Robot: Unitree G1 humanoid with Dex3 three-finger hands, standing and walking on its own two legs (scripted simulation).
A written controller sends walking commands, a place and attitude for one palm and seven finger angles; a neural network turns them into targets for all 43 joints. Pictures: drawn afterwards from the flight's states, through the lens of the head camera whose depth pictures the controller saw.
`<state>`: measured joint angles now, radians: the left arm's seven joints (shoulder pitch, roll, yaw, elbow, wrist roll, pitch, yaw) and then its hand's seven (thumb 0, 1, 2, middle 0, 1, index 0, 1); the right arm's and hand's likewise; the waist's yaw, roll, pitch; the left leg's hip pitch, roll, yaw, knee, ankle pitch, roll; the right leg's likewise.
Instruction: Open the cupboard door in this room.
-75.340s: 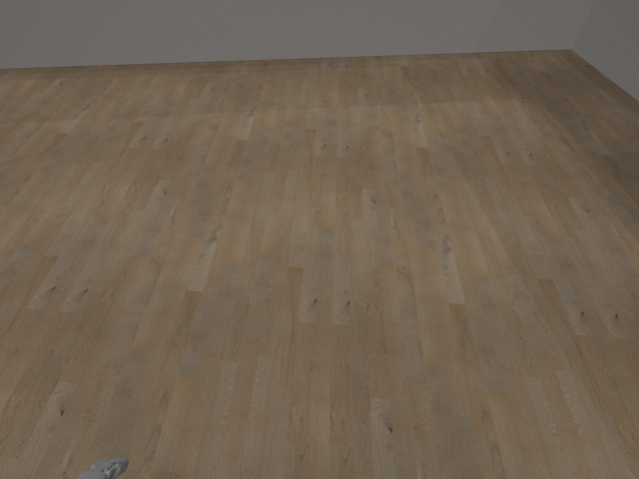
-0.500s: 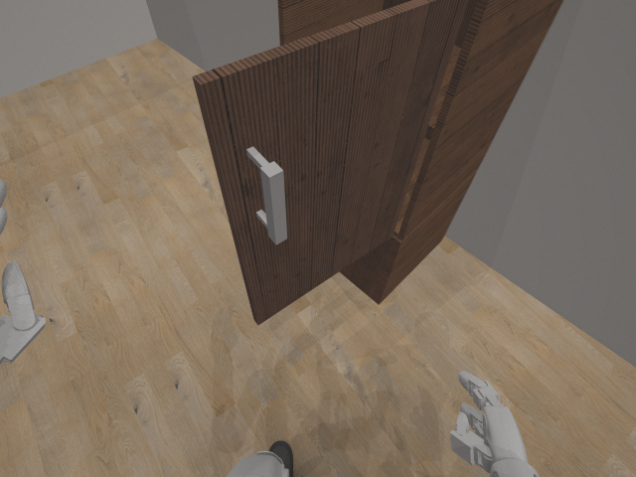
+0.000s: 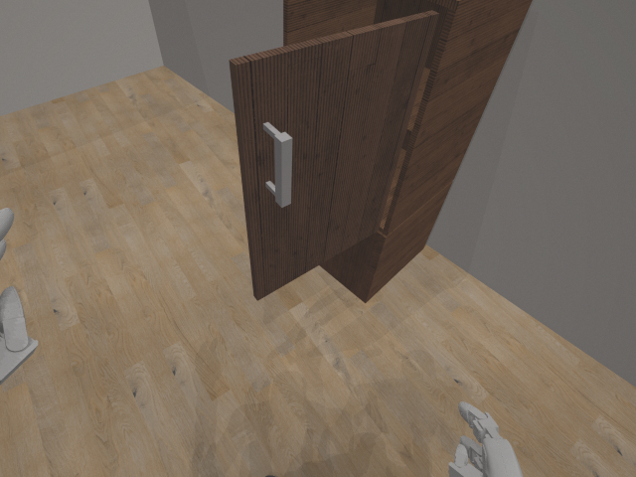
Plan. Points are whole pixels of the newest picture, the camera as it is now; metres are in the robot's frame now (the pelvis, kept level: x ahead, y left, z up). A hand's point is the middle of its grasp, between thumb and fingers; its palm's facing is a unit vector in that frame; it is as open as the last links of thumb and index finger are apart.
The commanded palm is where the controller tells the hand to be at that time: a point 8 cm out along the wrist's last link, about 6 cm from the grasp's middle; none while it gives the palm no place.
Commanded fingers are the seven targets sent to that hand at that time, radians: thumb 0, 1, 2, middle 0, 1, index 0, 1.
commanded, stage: stop stepping back and stand still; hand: left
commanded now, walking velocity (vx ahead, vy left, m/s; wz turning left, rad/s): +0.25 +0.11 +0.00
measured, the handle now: (276, 165) +0.57 +0.11 +0.06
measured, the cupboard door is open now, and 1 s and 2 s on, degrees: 82 82 82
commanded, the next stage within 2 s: let the arm hang, fingers relaxed in 0.54 s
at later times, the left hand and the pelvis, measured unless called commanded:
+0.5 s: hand out of the picture +0.13 +0.26 +0.16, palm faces +0.44 -0.75 -0.50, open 7.4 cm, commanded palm +0.07 +0.30 +0.17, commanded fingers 0.00 0.90 0.90 -0.20 -0.30 -0.20 -0.30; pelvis -0.06 +0.00 -0.02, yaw +1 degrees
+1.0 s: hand out of the picture -0.04 +0.18 -0.18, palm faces +0.16 -0.96 -0.21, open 6.8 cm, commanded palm none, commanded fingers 0.00 0.90 0.90 -0.20 -0.30 -0.20 -0.30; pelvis -0.07 -0.01 -0.01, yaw +7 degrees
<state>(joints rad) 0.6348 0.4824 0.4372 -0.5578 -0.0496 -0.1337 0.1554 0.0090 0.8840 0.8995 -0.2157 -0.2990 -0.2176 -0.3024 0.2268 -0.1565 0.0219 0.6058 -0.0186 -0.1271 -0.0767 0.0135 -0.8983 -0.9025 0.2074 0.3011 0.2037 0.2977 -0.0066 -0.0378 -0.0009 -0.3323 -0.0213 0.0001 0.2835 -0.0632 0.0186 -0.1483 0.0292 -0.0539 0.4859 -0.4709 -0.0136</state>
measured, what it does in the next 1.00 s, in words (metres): steps on the spot: right foot, then left foot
